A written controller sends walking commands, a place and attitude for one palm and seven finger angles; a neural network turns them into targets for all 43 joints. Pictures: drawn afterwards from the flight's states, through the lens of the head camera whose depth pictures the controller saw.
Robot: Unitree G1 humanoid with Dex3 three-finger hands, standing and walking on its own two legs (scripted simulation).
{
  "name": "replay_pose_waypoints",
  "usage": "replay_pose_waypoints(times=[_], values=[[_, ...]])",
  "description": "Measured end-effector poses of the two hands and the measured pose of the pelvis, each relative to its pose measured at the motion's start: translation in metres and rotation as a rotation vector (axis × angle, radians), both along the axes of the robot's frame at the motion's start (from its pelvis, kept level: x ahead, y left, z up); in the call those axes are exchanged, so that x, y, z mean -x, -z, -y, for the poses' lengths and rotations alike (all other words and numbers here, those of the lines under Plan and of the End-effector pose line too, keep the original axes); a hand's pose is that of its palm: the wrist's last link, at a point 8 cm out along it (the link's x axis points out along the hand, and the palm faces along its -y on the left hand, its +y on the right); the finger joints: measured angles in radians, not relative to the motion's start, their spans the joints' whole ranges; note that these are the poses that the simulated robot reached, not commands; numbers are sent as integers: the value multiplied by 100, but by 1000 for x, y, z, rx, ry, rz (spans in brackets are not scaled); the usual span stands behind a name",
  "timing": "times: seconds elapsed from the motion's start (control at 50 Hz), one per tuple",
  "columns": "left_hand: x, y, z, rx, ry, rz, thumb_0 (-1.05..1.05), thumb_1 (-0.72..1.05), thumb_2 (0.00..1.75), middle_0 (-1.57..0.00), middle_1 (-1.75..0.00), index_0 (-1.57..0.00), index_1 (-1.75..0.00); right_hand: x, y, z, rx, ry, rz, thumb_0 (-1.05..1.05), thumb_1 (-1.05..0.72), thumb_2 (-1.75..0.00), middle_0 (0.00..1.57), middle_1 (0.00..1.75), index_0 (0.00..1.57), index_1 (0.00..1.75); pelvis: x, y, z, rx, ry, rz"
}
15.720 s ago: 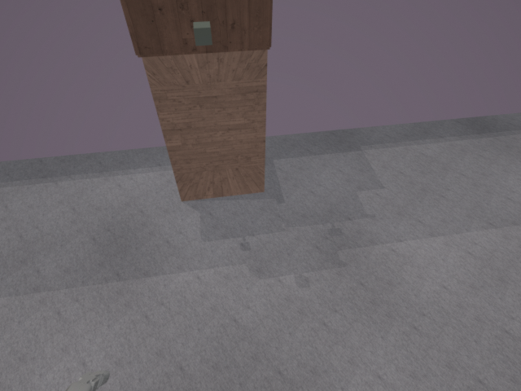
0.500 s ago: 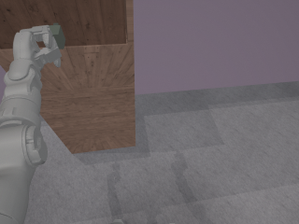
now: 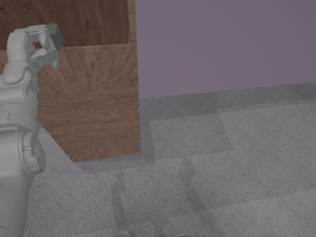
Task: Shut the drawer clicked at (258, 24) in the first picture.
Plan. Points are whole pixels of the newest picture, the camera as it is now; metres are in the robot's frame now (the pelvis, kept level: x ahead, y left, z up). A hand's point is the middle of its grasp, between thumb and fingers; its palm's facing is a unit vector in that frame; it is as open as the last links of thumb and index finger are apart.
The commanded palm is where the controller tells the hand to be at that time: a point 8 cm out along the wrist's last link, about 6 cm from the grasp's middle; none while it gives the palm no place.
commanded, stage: pull the fist back off the drawer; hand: left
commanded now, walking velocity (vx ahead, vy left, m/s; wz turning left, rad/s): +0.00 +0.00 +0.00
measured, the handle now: (51, 32) +0.60 +0.24 +0.17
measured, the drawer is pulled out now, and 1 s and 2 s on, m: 0.00 0.00 0.00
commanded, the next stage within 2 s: draw the hand back to the body in 0.30 s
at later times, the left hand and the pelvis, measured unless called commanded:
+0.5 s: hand (59, 55) +0.50 +0.20 +0.17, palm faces +0.11 -0.99 +0.00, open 3.3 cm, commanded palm +0.45 +0.24 +0.17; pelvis +0.04 +0.00 +0.01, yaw -2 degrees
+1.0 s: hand (27, 108) +0.34 +0.21 +0.19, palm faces +0.22 -0.96 -0.15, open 3.3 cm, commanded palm +0.30 +0.26 +0.18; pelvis +0.03 -0.01 +0.02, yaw +0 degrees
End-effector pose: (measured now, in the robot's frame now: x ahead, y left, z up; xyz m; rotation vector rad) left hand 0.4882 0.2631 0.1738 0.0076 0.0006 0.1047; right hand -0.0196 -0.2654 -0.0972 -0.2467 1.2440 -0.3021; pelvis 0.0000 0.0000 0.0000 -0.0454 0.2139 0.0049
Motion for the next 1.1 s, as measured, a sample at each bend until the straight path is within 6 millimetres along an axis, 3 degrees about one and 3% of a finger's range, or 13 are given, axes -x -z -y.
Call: replay_pose_waypoints(times=[0.2, 0.32, 0.5, 0.68, 0.88, 0.98, 1.1], values=[[3, 3, 11, 15, 19, 28, 0, 86, 95, -140, -160, -140, -160, -31, 2, -6, -34, 7, 67, 1, -90, -90, 20, 30, 20, 30, -15, -3, -1, -7, 21, 24], [5, 6, 21, 30, 22, 36, 1, 88, 92, -140, -160, -140, -160, -63, 1, -8, -53, 10, 139, 1, -90, -90, 20, 30, 20, 30, -28, -6, -1, -15, 39, 44], [16, 2, 16, 6, -2, 43, 2, 89, 91, -140, -160, -140, -160, -113, -4, -7, -72, -19, 226, 1, -90, -90, 20, 30, 20, 30, -41, -9, 2, -23, 41, 67], [72, 2, 9, 7, 12, 53, 2, 90, 90, -140, -160, -140, -160, -167, -16, -6, -89, -67, 352, 1, -91, -90, 20, 30, 20, 30, -50, -13, 6, -32, 40, 120], [143, -10, -2, -19, -26, 73, 2, 90, 90, -140, -160, -140, -160, -225, -43, -17, -88, -181, 547, 1, -91, -90, 20, 30, 20, 30, -38, -15, 11, -36, 4, 189], [173, -18, 0, -139, -81, 101, 2, 90, 90, -140, -160, -140, -160, -237, -54, -27, -100, -230, 619, 1, -91, -90, 20, 30, 20, 30, -28, -17, 13, -40, 0, 224], [212, -7, 1, -231, -183, 100, 2, 89, 90, -140, -159, -140, -160, -227, -52, -36, -117, -257, 592, 1, -90, -90, 20, 30, 20, 30, -18, -22, 14, -43, 4, 259]])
